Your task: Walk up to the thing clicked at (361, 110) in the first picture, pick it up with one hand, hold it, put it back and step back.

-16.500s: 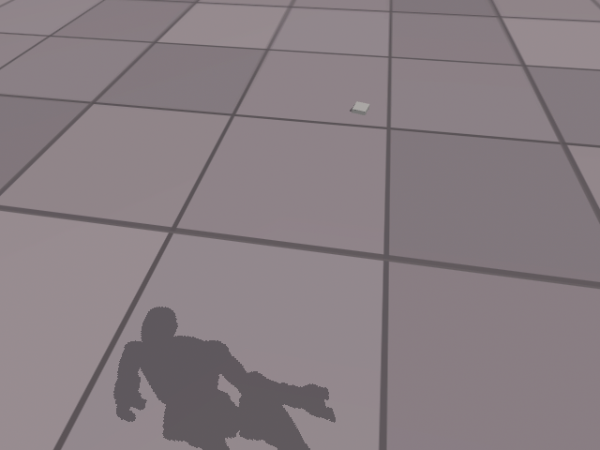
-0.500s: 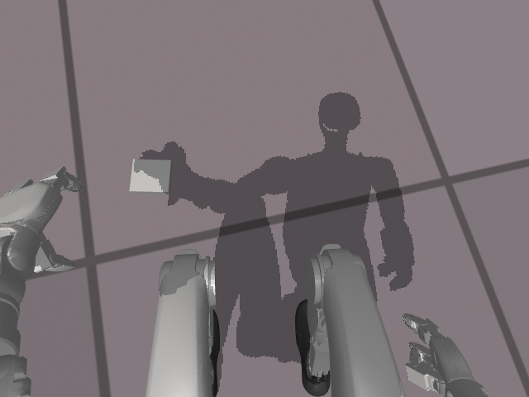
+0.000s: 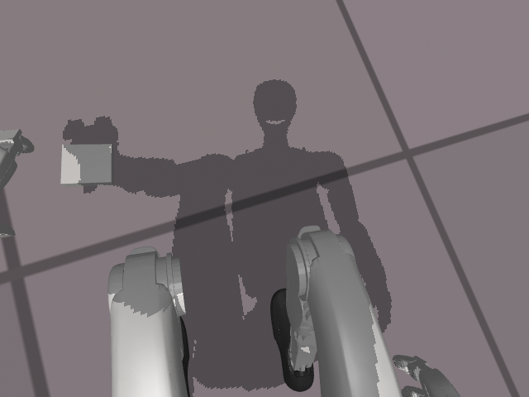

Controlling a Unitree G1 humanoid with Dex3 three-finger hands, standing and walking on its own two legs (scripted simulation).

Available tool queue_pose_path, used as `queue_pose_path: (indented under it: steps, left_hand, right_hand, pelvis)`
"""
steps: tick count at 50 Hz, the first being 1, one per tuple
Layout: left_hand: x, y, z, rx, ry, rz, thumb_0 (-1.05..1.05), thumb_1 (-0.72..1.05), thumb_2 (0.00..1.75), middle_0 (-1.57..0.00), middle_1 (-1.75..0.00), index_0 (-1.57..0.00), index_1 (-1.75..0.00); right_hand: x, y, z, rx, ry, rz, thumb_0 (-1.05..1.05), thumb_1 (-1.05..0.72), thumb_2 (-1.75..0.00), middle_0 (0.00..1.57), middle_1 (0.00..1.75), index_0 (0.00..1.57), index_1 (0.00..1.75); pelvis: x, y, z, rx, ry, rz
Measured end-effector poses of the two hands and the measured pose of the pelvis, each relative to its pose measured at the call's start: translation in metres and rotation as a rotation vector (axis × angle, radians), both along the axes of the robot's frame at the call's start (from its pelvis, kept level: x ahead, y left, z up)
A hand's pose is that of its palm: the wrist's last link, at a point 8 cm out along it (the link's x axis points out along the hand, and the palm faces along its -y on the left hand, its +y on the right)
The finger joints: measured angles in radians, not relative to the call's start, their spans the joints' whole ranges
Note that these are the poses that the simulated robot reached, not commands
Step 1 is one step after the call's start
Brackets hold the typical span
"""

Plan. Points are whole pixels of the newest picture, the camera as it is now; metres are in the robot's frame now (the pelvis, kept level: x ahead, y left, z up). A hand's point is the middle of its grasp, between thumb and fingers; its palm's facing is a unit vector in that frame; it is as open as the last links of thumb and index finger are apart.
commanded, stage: rise first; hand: left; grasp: from above
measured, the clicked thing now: (88, 165) +0.53 +0.29 -0.34
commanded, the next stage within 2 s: none
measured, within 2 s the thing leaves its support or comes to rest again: neither
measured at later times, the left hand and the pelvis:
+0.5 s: hand (18, 186) +0.44 +0.35 -0.19, palm faces -0.46 -0.05 -0.89, open 13.2 cm; pelvis +0.01 +0.00 -0.03, yaw -2 degrees
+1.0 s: hand (29, 180) +0.46 +0.35 -0.21, palm faces -0.46 -0.06 -0.88, open 13.7 cm; pelvis +0.01 +0.00 -0.03, yaw -3 degrees
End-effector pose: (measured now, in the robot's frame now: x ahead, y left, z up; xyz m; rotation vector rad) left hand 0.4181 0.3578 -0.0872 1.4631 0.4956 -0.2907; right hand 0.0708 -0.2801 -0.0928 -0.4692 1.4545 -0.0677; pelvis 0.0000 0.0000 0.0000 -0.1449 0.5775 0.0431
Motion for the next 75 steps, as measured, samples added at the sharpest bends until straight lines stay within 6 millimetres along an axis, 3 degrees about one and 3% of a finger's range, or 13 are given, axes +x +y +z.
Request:
queue_pose_path:
  steps: [17, 32, 75]
  left_hand:
    - [0.022, -0.003, -0.035, 0.026, -0.011, -0.051, 0.0, -0.34, 0.87, -0.25, -0.79, -0.23, -0.79]
    - [0.035, -0.004, -0.057, 0.039, -0.018, -0.028, 0.0, -0.37, 0.88, -0.22, -0.86, -0.21, -0.85]
    - [0.06, -0.023, -0.071, 0.023, -0.017, -0.044, 0.0, -0.51, 0.99, -0.11, -1.0, -0.11, -1.0]
  right_hand:
    - [0.007, 0.001, -0.022, -0.014, 0.043, 0.039, 0.0, -0.9, -0.9, 0.21, 0.3, 0.2, 0.3]
    - [0.007, 0.005, -0.026, -0.012, 0.067, 0.059, 0.0, -0.9, -0.9, 0.21, 0.3, 0.2, 0.3]
    - [-0.021, 0.01, -0.019, -0.004, 0.096, 0.045, 0.0, -0.91, -0.9, 0.21, 0.3, 0.2, 0.3]
  pelvis:
    - [0.007, -0.001, -0.024, -0.01, 0.001, -0.017]
    - [0.012, 0.0, -0.031, -0.021, 0.011, -0.023]
    - [0.009, 0.002, -0.036, -0.04, -0.003, -0.034]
